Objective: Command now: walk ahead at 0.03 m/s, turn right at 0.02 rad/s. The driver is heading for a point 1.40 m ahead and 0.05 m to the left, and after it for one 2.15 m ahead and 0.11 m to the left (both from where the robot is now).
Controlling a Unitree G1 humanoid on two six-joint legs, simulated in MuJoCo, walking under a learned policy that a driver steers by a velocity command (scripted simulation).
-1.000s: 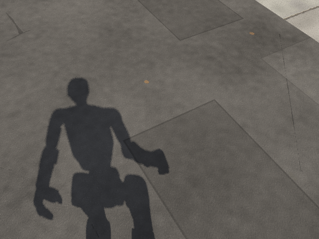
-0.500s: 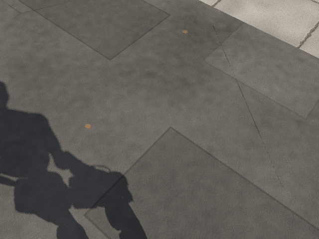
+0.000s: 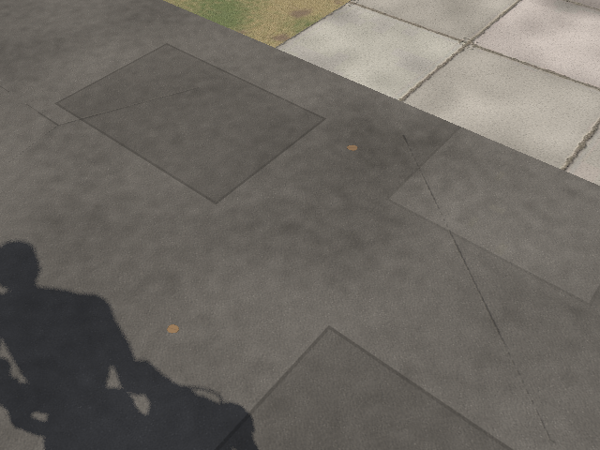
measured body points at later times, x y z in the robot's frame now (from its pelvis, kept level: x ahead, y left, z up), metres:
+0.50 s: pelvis +0.01 +0.01 +0.00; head +0.02 +0.01 +0.45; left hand +0.03 +0.25 -0.15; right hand +0.02 -0.22 -0.15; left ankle +0.01 +0.11 -0.74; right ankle +0.02 -0.10 -0.74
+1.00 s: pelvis +0.02 +0.02 +0.00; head +0.02 +0.02 +0.45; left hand +0.00 +0.24 -0.16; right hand -0.01 -0.20 -0.16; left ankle +0.01 +0.11 -0.74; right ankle +0.02 -0.10 -0.74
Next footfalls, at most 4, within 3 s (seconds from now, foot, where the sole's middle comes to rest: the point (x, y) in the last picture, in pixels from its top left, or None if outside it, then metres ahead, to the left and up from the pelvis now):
1.24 right None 0.10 -0.12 -0.78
1.70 left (285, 447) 0.55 0.07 -0.78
2.18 right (338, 278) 1.01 -0.08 -0.78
2.64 left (277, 168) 1.48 0.09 -0.78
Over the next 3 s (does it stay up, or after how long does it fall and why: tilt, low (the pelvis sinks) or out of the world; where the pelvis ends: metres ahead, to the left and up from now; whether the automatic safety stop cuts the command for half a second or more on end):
stays up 1.61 0.03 -0.02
